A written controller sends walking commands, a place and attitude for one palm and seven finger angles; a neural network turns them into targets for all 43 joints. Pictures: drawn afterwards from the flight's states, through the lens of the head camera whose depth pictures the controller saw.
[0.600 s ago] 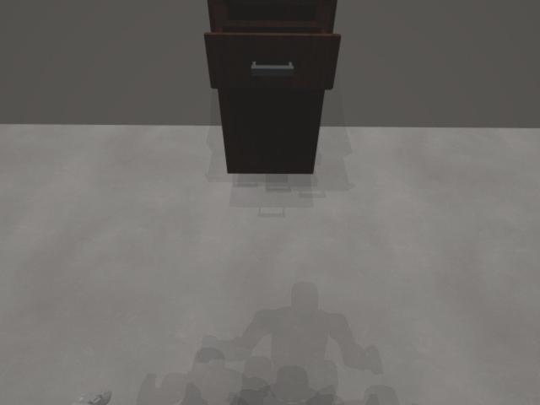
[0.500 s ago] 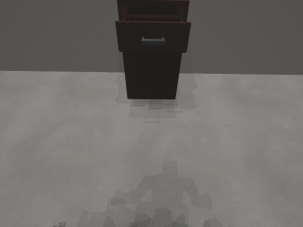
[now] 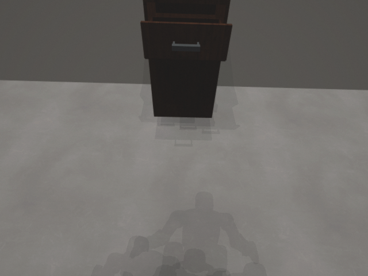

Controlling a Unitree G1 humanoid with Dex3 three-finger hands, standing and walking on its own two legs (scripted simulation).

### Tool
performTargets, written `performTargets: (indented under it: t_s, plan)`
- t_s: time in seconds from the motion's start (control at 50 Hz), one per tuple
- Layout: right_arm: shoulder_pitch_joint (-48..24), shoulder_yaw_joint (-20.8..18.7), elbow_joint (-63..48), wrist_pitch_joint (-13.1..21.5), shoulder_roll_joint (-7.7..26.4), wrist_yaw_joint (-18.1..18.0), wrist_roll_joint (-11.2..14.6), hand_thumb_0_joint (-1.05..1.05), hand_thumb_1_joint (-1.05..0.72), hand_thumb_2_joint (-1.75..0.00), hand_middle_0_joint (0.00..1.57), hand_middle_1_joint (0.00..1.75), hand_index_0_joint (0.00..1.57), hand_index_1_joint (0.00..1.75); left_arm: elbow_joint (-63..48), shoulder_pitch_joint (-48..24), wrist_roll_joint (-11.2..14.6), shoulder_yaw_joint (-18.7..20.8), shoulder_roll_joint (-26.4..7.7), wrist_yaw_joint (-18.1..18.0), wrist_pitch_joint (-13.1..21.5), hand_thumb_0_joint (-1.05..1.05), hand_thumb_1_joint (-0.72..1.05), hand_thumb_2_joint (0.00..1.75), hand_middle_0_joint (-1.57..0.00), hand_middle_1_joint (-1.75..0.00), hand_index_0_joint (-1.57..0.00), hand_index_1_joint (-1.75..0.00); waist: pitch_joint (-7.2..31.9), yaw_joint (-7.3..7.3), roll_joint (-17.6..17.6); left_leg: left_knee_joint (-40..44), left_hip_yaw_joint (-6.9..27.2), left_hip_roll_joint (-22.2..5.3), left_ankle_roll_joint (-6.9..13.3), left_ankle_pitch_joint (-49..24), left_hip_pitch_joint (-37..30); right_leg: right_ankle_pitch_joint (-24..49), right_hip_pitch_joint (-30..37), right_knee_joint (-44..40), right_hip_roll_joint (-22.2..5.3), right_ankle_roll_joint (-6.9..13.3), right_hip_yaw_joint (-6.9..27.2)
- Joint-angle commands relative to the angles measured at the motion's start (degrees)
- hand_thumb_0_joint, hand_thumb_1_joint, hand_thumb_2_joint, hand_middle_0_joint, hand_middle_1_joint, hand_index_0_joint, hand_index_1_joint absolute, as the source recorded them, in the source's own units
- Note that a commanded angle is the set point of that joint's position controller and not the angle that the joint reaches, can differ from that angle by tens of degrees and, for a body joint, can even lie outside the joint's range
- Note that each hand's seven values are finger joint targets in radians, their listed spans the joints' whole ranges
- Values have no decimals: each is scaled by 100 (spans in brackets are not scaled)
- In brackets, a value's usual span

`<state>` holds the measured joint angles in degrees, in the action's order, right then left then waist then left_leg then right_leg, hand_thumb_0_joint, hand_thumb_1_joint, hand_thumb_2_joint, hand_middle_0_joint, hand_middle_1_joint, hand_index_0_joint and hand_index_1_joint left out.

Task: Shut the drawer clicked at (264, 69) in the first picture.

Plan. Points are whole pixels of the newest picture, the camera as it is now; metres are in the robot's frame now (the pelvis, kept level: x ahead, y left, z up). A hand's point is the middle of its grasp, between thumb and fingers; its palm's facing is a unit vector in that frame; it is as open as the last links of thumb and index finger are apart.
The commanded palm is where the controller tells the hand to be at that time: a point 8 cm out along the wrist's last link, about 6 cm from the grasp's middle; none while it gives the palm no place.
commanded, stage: stand and wait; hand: left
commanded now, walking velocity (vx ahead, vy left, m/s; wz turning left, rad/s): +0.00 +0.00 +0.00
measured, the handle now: (185, 45) +1.13 +0.06 -0.01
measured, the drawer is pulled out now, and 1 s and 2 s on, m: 0.29 0.29 0.29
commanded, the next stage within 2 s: look at it before walking up in 0.24 s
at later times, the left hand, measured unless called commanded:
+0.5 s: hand out of the picture +0.07 +0.24 -0.15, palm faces -0.02 -0.94 -0.33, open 7.4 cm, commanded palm none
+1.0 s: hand out of the picture +0.08 +0.24 -0.15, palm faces -0.01 -0.94 -0.34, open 7.4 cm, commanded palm none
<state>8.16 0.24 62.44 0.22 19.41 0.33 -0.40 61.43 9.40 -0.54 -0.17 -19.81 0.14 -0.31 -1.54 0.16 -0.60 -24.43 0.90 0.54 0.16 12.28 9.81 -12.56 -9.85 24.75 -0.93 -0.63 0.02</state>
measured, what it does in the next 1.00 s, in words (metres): stands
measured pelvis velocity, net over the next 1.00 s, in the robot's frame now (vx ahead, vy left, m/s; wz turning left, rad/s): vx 0.01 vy -0.01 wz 0.00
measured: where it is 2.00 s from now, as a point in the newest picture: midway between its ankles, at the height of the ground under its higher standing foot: (198, 265)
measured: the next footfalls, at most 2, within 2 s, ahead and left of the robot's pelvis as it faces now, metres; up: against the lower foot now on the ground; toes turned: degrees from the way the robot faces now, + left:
left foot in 1.84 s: +0.45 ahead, +0.01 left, +0.00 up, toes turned -7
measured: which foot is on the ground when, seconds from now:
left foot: down 0.00-1.00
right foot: down 0.00-1.00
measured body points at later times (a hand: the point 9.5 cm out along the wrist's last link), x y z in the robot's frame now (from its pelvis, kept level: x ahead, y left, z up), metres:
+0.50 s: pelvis +0.00 +0.00 +0.00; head +0.00 +0.00 +0.45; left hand +0.07 +0.29 -0.13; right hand +0.08 -0.30 -0.13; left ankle +0.01 +0.12 -0.74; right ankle +0.01 -0.13 -0.74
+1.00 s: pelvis +0.01 -0.01 +0.00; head +0.01 -0.01 +0.45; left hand +0.09 +0.29 -0.13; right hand +0.09 -0.30 -0.13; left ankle +0.01 +0.12 -0.74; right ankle +0.01 -0.13 -0.74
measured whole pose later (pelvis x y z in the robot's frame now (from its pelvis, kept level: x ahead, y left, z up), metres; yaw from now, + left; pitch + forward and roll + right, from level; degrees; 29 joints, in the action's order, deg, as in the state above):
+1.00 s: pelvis +0.01 -0.01 +0.00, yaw +0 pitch -2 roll +0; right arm 6.6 0.6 63.9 0.5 19.3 0.1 -0.4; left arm 62.4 8.2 -0.6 -0.1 -19.5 -0.2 0.2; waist -1.1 0.4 -0.3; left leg -21.2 0.9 -0.1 -0.5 11.5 7.6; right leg -12.0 -7.9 21.9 -0.4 -0.2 0.0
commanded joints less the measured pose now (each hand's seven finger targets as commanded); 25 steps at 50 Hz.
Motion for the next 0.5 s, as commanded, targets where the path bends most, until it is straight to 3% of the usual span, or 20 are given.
performTargets:
  t_s: [0.0, 0.14, 0.48]
  plan:
    - [-408, -251, -389, 181, 1173, -95, -14, 0, -90, -90, 20, 30, 20, 30, -353, -332, -6, 218, -1146, -60, 148, 0, 90, 90, -20, -30, -20, -30, 265, 11, 89, 560, 599, -671, 195, -361, 85, 94, 30, -544, -581, 224, 552]
    - [-358, -254, -309, 178, 1192, -87, -18, 0, -90, -90, 20, 30, 20, 30, -296, -351, -16, 222, -1146, -58, 136, 0, 90, 90, -20, -30, -20, -30, 159, 8, 86, 689, 647, -678, 191, -135, 163, -86, -25, -590, -553, 210, 567]
    - [-394, -246, -260, 182, 1162, -92, -5, 0, -90, -90, 20, 30, 20, 30, -262, -341, -22, 219, -1154, -62, 172, 0, 90, 90, -20, -30, -20, -30, 235, 0, 32, 631, 566, -697, 160, -547, -42, 328, 9, -639, -590, 218, 587]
